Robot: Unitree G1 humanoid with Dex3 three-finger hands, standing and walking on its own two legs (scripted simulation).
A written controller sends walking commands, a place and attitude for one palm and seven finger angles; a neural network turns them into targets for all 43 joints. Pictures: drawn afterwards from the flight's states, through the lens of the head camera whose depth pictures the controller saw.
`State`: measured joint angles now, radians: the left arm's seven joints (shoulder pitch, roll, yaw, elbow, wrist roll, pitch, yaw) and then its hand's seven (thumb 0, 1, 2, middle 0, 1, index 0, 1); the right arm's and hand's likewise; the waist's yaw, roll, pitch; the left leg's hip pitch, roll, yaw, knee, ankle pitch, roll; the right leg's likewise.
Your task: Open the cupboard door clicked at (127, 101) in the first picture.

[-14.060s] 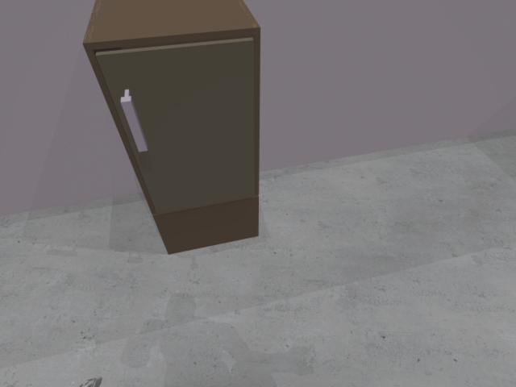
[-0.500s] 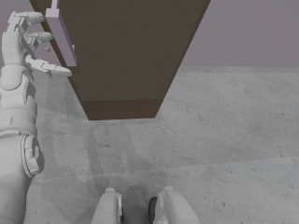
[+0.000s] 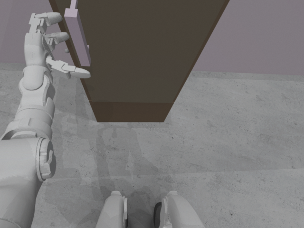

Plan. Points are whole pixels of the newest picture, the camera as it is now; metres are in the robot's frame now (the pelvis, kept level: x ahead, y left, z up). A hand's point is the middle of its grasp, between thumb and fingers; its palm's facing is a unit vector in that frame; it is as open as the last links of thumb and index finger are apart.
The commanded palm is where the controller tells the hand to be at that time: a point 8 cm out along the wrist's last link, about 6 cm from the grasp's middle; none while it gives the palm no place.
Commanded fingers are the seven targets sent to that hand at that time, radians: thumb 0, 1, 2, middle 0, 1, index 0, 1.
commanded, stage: slide the fingers in behind the handle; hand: left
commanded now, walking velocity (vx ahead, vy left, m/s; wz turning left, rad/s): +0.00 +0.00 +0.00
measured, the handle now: (80, 35) +0.57 +0.17 +0.07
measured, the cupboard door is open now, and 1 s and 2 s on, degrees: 0 0 0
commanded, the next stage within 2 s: move the hooked fingers beside the handle in 0.06 s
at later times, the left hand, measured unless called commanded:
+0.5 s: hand (68, 51) +0.53 +0.19 +0.06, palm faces +0.11 -0.99 -0.04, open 15.1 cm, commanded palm +0.52 +0.17 +0.06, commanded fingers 0.00 -0.50 0.30 -0.30 -1.20 -0.30 -1.20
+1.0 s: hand (64, 50) +0.53 +0.20 +0.06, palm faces +0.06 -1.00 -0.02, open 14.8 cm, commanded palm +0.51 +0.21 +0.06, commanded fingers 0.00 -0.50 0.30 -0.30 -1.20 -0.30 -1.20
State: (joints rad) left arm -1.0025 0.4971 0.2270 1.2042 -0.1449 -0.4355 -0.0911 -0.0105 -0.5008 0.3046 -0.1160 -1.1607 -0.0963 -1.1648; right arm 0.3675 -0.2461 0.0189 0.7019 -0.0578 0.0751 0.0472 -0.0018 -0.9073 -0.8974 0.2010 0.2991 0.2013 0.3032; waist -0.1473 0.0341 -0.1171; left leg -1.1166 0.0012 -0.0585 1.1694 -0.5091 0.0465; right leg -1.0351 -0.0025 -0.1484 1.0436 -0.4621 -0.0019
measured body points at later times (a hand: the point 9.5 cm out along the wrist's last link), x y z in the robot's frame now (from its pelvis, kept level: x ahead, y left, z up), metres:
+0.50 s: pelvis +0.00 -0.01 +0.00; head +0.16 +0.03 +0.42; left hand +0.51 +0.25 +0.07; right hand +0.00 -0.28 -0.11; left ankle +0.01 +0.08 -0.65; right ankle +0.01 -0.13 -0.65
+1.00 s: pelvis +0.01 -0.01 +0.00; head +0.16 +0.03 +0.42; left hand +0.52 +0.26 +0.07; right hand +0.00 -0.27 -0.11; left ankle +0.01 +0.08 -0.65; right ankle +0.01 -0.13 -0.65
